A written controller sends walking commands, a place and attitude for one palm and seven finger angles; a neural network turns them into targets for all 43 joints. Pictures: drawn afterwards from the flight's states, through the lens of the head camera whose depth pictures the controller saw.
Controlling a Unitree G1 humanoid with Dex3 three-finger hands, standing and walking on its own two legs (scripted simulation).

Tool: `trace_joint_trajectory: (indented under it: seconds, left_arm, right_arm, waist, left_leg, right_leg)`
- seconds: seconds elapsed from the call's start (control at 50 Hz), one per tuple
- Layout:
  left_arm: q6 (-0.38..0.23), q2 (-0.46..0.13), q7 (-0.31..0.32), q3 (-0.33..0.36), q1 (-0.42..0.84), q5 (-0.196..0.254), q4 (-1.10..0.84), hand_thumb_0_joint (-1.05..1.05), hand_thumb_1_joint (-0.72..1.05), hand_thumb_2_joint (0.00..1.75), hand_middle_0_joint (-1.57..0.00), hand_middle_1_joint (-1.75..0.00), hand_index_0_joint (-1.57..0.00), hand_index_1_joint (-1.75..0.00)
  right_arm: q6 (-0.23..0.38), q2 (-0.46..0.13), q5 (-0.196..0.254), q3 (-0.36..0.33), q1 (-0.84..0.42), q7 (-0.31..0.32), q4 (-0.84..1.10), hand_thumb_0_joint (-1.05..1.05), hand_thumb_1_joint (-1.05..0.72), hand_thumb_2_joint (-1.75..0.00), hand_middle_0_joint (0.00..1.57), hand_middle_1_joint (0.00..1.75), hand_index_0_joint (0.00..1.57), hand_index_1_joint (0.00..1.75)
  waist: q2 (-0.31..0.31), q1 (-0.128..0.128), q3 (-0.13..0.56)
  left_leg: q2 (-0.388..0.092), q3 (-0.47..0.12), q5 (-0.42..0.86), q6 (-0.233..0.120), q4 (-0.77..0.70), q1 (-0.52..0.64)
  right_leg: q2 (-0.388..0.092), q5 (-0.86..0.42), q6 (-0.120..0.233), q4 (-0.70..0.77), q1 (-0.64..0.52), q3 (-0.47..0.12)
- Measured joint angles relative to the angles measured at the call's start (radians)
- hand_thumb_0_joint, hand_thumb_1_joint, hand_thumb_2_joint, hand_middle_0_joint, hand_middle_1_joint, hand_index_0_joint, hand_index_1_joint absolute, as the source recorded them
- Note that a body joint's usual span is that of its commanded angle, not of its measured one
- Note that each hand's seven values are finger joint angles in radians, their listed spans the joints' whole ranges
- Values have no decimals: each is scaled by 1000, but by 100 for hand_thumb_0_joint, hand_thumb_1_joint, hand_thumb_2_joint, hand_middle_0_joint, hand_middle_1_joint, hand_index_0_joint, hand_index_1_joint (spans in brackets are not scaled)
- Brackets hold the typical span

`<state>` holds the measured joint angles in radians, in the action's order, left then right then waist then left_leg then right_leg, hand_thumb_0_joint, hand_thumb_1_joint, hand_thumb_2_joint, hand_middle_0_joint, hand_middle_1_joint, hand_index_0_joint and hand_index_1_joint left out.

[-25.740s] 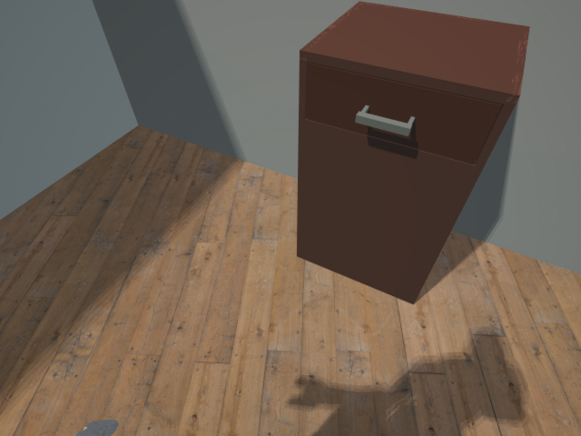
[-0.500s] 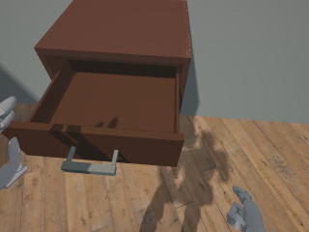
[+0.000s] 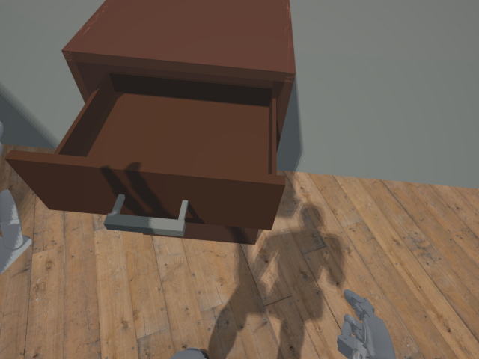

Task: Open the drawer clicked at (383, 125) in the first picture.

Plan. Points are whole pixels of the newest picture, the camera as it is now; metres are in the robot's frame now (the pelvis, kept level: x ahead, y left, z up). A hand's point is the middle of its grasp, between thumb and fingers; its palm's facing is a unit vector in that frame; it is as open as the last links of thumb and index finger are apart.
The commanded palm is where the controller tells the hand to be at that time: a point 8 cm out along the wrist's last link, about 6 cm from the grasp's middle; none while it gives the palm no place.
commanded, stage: step back with the hand held close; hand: left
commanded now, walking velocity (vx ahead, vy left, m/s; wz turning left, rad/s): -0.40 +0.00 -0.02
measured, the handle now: (149, 214) +0.35 +0.19 +0.01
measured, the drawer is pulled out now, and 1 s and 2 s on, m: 0.29 0.29 0.29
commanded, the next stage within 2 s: stop stepping back and stand still in 0.36 s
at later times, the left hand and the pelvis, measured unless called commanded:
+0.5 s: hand out of the picture +0.08 +0.17 +0.17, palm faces +0.31 -0.82 -0.49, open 7.4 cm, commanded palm +0.00 +0.22 +0.20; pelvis -0.13 -0.06 +0.00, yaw +1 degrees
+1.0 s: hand out of the picture -0.05 +0.12 +0.18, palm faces +0.37 -0.79 -0.49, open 7.4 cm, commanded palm -0.12 +0.18 +0.20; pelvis -0.22 -0.11 +0.01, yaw +5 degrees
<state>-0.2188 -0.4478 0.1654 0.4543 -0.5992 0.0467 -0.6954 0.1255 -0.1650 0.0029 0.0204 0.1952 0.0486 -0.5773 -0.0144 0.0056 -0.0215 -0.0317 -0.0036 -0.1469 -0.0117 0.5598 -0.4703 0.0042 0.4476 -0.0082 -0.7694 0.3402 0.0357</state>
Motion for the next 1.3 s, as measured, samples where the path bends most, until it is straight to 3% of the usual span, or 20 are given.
trace_joint_trajectory:
  seconds: [0.1, 0.18, 0.24, 0.28, 0.32, 0.38, 0.42, 0.48, 0.54, 0.58, 0.62, 0.66, 0.74, 0.86, 0.92, 1.0, 1.08, 1.16, 1.24, 1.3]
  left_arm:
    - [-10, 1, -35, -19, 34, 17, 2, 1, 89, 90, -21, -30, -21, -30]
    - [-13, 2, -80, -63, 36, 27, -5, 2, 89, 90, -21, -31, -21, -30]
    - [-34, -24, -90, -50, -52, 30, -26, 1, 88, 90, -22, -31, -22, -30]
    - [-36, -25, -84, -26, -100, 22, -23, 1, 88, 89, -22, -31, -22, -30]
    - [-32, -12, -68, -6, -113, 14, -2, 1, 88, 89, -22, -31, -22, -30]
    - [-7, 5, -39, -2, -81, 11, 18, 1, 88, 89, -22, -31, -22, -30]
    - [6, 1, -29, -19, -21, 9, 42, 1, 88, 90, -22, -31, -22, -30]
    - [24, 28, -32, -49, 4, 8, 45, 1, 89, 90, -21, -31, -22, -30]
    - [49, 26, -30, -59, -35, 7, -20, 2, 89, 90, -21, -31, -21, -30]
    - [50, 6, -25, -47, -73, 9, -71, 2, 89, 90, -21, -31, -21, -30]
    - [37, -8, -25, -37, -86, 8, -95, 2, 88, 90, -21, -31, -22, -30]
    - [26, -8, -29, -43, -72, 12, -83, 2, 88, 90, -22, -31, -22, -30]
    - [9, 25, -32, -36, -45, 13, 25, 1, 88, 89, -22, -31, -22, -30]
    - [31, 70, -9, -76, -39, -8, 167, 1, 88, 90, -21, -31, -22, -30]
    - [35, 84, -5, -114, -51, -12, 130, 1, 89, 90, -21, -31, -21, -30]
    - [28, 38, -11, -110, -91, -26, 61, 2, 88, 90, -21, -31, -22, -30]
    - [-8, -3, -6, -63, -77, -26, 53, 2, 88, 90, -22, -31, -22, -30]
    - [-32, 42, -11, -62, 18, -22, 140, 1, 88, 90, -22, -31, -22, -30]
    - [-8, 92, -11, -82, 47, -15, 199, 1, 88, 90, -21, -31, -22, -30]
    - [20, 110, -8, -110, 34, -23, 196, 1, 89, 90, -21, -31, -21, -30]
  right_arm:
    - [26, -1, -7, 22, -71, -21, -14, 1, -90, -90, 21, 30, 20, 30]
    - [12, -33, 13, 10, -109, -28, -16, 1, -90, -90, 21, 30, 20, 30]
    - [-24, -31, 43, -3, -75, -15, -29, 2, -90, -90, 21, 30, 20, 30]
    - [-47, -32, 39, -8, -58, 5, -34, 2, -91, -90, 21, 30, 20, 30]
    - [-64, -38, 32, -5, -61, 25, -32, 2, -91, -90, 20, 30, 20, 30]
    - [-69, -63, 23, -21, -83, 38, -3, 2, -91, -90, 20, 30, 20, 30]
    - [-60, -46, 21, -49, -112, 29, -11, 2, -91, -90, 20, 30, 20, 30]
    - [-31, -23, 8, -46, -129, 3, -7, 2, -91, -90, 20, 30, 20, 30]
    - [-13, -2, 8, -26, -112, -16, 14, 1, -91, -90, 20, 30, 20, 30]
    - [-8, 5, 16, -7, -86, -22, 36, 1, -91, -90, 20, 30, 20, 30]
    - [-12, 0, 22, 3, -69, -21, 40, 1, -91, -90, 20, 30, 20, 30]
    - [-29, -7, 23, 3, -50, -15, 12, 1, -90, -90, 20, 30, 20, 30]
    - [-69, -24, 15, -6, 3, -8, -54, 1, -90, -90, 21, 30, 20, 30]
    - [-49, -77, 11, -35, 74, 10, -66, 2, -91, -90, 20, 30, 20, 30]
    - [-21, -103, 0, -55, 80, 15, -53, 2, -91, -90, 20, 30, 20, 30]
    - [-6, -90, 2, -55, 92, 7, -37, 2, -91, -90, 20, 30, 20, 30]
    - [1, -74, 10, -46, 93, 9, -40, 2, -91, -90, 20, 30, 20, 30]
    - [-24, -67, 10, -45, 50, 5, -74, 2, -91, -90, 20, 30, 20, 30]
    - [-37, -51, 7, -20, 32, 4, -55, 2, -91, -90, 20, 30, 20, 30]
    - [-24, -32, -4, -7, 36, 4, -31, 2, -91, -90, 20, 30, 20, 30]
  waist:
    - [1, 15, -36]
    - [89, -6, -99]
    - [35, -16, -50]
    - [-7, -20, -9]
    - [-29, -25, 9]
    - [1, -41, -5]
    - [-33, -28, -38]
    - [-49, -9, -69]
    - [-38, -4, -79]
    - [-29, -1, -74]
    - [2, -1, -81]
    - [17, -8, -72]
    - [-4, -19, 8]
    - [-12, -52, 80]
    - [-2, -60, 47]
    - [-25, -43, 21]
    - [3, -31, 37]
    - [28, -9, 49]
    - [21, -16, 52]
    - [14, -24, 37]
  left_leg:
    - [-28, 18, 58, 26, -26, -56]
    - [-74, -42, 87, 33, -23, -58]
    - [10, -31, -195, 32, 283, -83]
    - [50, 6, -298, 37, 378, -60]
    - [59, 38, -293, 41, 253, 16]
    - [24, 50, 12, 15, -61, 145]
    - [42, 59, -44, -5, -60, 135]
    - [29, 68, -51, 5, -58, 118]
    - [-4, 56, -21, 26, -54, 100]
    - [-21, 47, -21, 42, -18, 74]
    - [-43, 22, -99, 39, 66, 39]
    - [-15, -14, -212, 33, 233, -10]
    - [41, 16, -185, 30, 462, -29]
    - [24, 75, -266, -22, 55, 209]
    - [11, 63, -166, -31, -143, 302]
    - [15, 59, -137, 23, -89, 299]
    - [8, 34, -205, 2, 2, 269]
    - [28, 35, -292, -25, 163, 189]
    - [28, 64, -246, -34, 6, 222]
    - [25, 62, -126, -22, -29, 228]
  right_leg:
    - [9, -26, 10, 210, -112, -10]
    - [77, -114, 40, 283, -143, 36]
    - [36, -110, 53, 269, -127, 28]
    - [4, -120, 55, 279, -114, 19]
    - [-12, -144, 54, 279, -93, 19]
    - [5, -152, 33, 187, -27, 51]
    - [-7, -62, 19, 59, 40, 5]
    - [4, 19, 4, -86, 107, -33]
    - [-1, -7, -9, -49, 85, -12]
    - [-18, -74, -14, 81, 20, 13]
    - [-6, -152, 27, 143, -14, 50]
    - [-3, -159, 59, 150, -21, 70]
    - [-32, -211, 68, 230, -26, 60]
    - [-49, -273, 69, 299, -3, 81]
    - [-41, -272, 63, 268, 18, 108]
    - [-35, -184, 31, 200, 18, 76]
    - [-12, -251, 66, 208, 3, 74]
    - [-14, -262, 84, 218, 6, 74]
    - [-20, -239, 70, 214, 18, 71]
    - [-3, -107, 27, 106, 48, 39]
